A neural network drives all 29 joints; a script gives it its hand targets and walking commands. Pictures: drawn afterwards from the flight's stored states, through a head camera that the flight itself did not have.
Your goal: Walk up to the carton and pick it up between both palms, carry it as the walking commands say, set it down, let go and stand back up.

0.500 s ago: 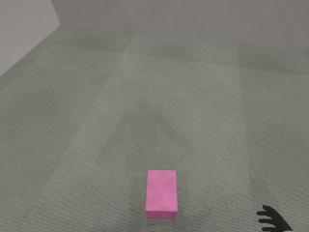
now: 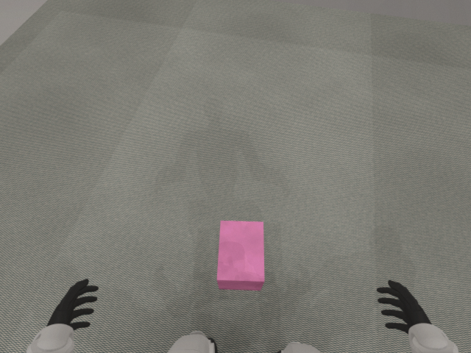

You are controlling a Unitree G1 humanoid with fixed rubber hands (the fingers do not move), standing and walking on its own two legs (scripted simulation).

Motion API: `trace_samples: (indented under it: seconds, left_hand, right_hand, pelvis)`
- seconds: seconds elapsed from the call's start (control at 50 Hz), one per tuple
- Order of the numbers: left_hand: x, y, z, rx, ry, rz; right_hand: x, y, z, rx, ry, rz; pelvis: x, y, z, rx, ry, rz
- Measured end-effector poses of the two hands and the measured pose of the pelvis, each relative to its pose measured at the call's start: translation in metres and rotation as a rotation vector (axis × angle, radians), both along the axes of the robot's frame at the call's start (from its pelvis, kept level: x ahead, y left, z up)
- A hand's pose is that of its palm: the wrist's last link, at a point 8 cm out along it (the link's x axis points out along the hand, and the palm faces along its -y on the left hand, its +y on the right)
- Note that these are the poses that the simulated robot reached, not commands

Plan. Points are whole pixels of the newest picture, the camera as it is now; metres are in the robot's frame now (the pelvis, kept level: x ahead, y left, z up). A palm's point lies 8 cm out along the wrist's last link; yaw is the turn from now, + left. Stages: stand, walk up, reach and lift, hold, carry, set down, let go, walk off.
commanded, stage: reach and lift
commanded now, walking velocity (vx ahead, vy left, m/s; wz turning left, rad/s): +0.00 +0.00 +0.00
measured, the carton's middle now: (240, 256) +0.45 +0.00 -0.67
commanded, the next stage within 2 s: none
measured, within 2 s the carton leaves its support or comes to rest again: neither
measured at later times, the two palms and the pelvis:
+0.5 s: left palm (115, 266) +0.28 +0.26 -0.14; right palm (366, 267) +0.28 -0.24 -0.13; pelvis -0.05 +0.00 -0.05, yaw +0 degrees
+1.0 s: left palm (163, 214) +0.42 +0.19 -0.19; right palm (326, 224) +0.39 -0.20 -0.19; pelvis -0.07 +0.00 -0.09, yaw -2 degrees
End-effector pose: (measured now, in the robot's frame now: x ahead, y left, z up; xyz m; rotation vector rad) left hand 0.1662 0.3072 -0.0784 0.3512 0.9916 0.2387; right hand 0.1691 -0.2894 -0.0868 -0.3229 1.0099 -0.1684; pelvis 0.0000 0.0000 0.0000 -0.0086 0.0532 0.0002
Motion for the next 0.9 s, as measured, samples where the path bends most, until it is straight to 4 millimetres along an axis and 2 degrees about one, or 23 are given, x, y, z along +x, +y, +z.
trace_samples:
  seconds: [0.1, 0.3, 0.42, 0.66, 0.9]
  left_hand:
    - [0.016, -0.015, -0.015, -0.038, -0.009, -0.009]
    - [0.064, -0.024, -0.037, -0.077, -0.054, -0.032]
    - [0.092, -0.033, -0.051, -0.121, -0.084, -0.042]
    - [0.16, -0.067, -0.076, -0.189, -0.156, -0.067]
    - [0.227, -0.103, -0.1, -0.247, -0.248, -0.078]
  right_hand:
    - [0.018, 0.003, -0.006, 0.01, -0.04, -0.008]
    - [0.078, 0.029, -0.024, 0.042, -0.128, -0.007]
    - [0.096, 0.042, -0.036, 0.075, -0.145, -0.032]
    - [0.146, 0.054, -0.056, 0.122, -0.215, -0.076]
    - [0.204, 0.082, -0.085, 0.188, -0.311, -0.104]
  pelvis:
    - [-0.01, -0.006, -0.01, 0.0, 0.037, -0.011]
    - [-0.031, -0.011, -0.033, -0.006, 0.144, 0.0]
    - [-0.042, -0.007, -0.043, -0.012, 0.223, 0.003]
    - [-0.061, 0.003, -0.062, -0.018, 0.39, -0.009]
    - [-0.068, 0.006, -0.079, -0.013, 0.553, -0.018]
